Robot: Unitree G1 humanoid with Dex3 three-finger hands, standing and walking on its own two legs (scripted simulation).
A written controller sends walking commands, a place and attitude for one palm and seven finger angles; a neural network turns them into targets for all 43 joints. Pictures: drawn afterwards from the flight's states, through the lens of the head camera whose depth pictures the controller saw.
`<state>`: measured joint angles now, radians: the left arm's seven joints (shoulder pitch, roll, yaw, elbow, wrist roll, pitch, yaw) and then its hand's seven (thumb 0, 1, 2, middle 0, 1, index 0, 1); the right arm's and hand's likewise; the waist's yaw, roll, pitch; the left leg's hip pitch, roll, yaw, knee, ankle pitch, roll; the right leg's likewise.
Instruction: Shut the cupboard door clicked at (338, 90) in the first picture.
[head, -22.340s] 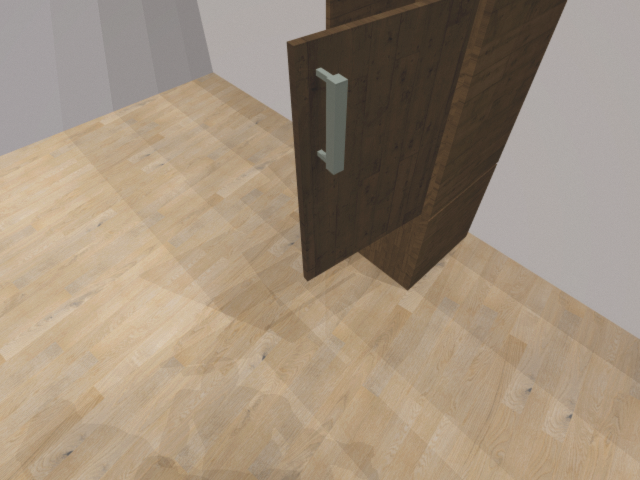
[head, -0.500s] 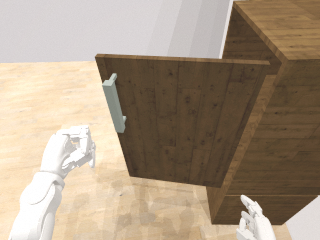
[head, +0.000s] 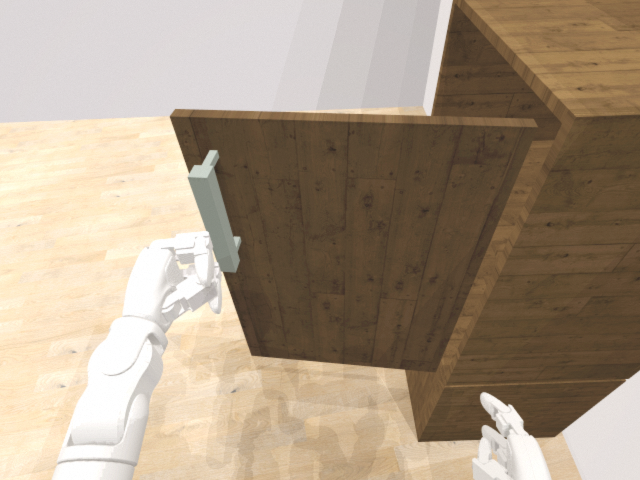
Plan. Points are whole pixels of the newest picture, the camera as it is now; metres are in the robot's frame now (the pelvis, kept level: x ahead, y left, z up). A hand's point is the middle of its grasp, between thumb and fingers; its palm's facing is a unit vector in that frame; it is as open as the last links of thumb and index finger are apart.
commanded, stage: bring the fist close to the handle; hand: left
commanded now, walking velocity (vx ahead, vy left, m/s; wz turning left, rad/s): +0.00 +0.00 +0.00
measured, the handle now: (221, 214) +0.42 +0.16 +0.13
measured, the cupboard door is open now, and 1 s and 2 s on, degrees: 82 81 66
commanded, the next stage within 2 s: push the door shut along its arc in 0.62 s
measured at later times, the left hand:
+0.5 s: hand (216, 267) +0.32 +0.15 +0.13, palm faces -0.01 -1.00 -0.04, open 3.1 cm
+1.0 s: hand (239, 252) +0.35 +0.13 +0.12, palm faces -0.08 -0.99 -0.06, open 3.1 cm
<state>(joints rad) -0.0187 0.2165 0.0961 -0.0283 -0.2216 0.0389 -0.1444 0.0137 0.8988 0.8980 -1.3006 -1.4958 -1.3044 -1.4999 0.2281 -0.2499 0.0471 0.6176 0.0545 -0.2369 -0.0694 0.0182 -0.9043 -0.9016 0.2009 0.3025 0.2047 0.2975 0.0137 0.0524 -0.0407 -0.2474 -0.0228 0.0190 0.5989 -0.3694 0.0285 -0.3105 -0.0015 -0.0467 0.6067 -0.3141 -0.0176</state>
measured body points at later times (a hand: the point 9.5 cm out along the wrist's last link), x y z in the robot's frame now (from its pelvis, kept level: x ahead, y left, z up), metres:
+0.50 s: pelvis +0.00 +0.00 +0.00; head -0.01 -0.01 +0.45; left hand +0.31 +0.20 +0.14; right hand +0.17 -0.22 -0.08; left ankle -0.03 +0.10 -0.73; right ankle +0.00 -0.11 -0.73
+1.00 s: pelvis -0.01 +0.00 +0.00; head +0.00 -0.02 +0.45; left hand +0.35 +0.18 +0.13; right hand +0.15 -0.23 -0.09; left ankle -0.03 +0.10 -0.73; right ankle +0.00 -0.11 -0.73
